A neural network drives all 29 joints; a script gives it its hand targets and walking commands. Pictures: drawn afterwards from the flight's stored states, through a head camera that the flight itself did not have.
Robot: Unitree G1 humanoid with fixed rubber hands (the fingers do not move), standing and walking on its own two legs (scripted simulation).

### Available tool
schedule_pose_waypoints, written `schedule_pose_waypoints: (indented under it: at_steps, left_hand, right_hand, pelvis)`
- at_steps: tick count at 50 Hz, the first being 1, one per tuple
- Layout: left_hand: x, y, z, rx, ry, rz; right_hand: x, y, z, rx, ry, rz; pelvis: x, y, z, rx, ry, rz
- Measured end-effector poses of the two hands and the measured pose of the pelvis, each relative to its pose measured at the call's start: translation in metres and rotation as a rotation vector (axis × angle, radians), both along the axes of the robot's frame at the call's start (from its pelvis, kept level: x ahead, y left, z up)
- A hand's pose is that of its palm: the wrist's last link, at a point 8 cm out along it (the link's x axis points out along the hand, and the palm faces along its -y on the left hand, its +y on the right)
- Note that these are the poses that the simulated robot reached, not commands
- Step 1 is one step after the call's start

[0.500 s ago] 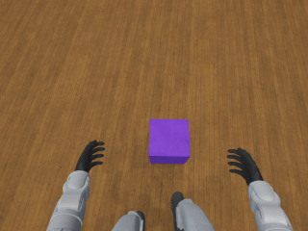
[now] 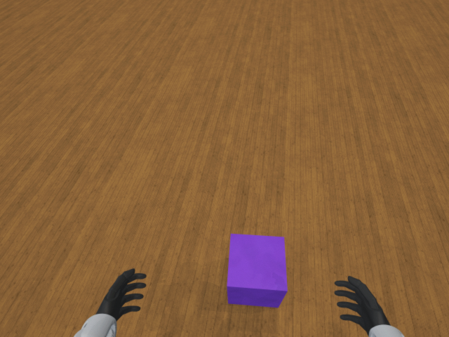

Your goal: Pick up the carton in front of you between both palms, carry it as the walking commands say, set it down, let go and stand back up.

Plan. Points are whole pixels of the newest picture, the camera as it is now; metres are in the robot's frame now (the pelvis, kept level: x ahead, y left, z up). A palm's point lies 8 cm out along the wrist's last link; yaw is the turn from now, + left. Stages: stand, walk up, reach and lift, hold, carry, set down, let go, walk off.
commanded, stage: let go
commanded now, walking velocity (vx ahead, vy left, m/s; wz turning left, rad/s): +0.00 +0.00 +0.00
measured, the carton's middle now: (255, 271) +0.44 -0.07 -0.65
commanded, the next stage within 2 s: stand in 0.18 s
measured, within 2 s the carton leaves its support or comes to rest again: neither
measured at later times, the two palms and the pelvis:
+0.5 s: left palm (78, 322) +0.15 +0.29 -0.08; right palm (399, 333) +0.15 -0.29 -0.10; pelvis +0.02 +0.00 -0.01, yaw +0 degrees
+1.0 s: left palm (77, 332) +0.14 +0.30 -0.09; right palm out of the picture +0.14 -0.29 -0.10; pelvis +0.02 +0.00 -0.01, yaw +1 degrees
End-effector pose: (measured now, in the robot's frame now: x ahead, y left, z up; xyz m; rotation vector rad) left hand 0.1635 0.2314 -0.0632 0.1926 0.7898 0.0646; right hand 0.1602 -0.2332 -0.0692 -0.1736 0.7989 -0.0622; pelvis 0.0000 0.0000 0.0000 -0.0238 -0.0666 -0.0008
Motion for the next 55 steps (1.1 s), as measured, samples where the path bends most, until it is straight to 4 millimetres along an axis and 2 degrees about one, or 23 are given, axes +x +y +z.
schedule_pose_waypoints:
  at_steps: [5,10,14,18,23,31,37,55]
  left_hand:
    - [0.004,-0.003,-0.001,-0.006,0.003,-0.002]
    - [-0.001,-0.003,-0.009,0.016,0.012,0.008]
    - [-0.011,0.021,-0.021,0.098,0.069,0.036]
    - [-0.018,0.046,-0.023,0.161,0.111,0.059]
    - [-0.015,0.062,-0.021,0.202,0.141,0.076]
    - [-0.007,0.059,-0.025,0.199,0.155,0.086]
    - [-0.008,0.056,-0.029,0.184,0.164,0.092]
    - [-0.037,0.067,-0.031,0.190,0.213,0.118]
  right_hand:
    - [0.000,-0.001,0.001,-0.002,0.009,-0.007]
    - [-0.004,-0.011,0.001,-0.059,0.032,-0.034]
    - [-0.009,-0.029,-0.009,-0.130,0.037,-0.036]
    - [-0.013,-0.044,-0.019,-0.163,0.067,-0.032]
    - [-0.011,-0.052,-0.027,-0.175,0.107,-0.028]
    - [-0.002,-0.050,-0.032,-0.179,0.131,-0.022]
    - [-0.003,-0.050,-0.030,-0.190,0.135,-0.025]
    - [-0.027,-0.057,-0.028,-0.210,0.170,-0.030]
  pelvis:
    - [0.002,-0.001,0.000,-0.001,-0.004,0.000]
    - [0.002,-0.002,-0.002,0.002,0.019,-0.009]
    - [0.005,-0.001,-0.007,0.004,0.059,-0.006]
    - [0.012,-0.001,-0.010,0.003,0.077,-0.003]
    - [0.021,-0.001,-0.011,0.005,0.087,0.004]
    - [0.029,-0.001,-0.010,0.007,0.087,0.015]
    - [0.030,0.000,-0.009,0.007,0.080,0.017]
    - [0.017,0.000,-0.004,0.014,0.049,0.018]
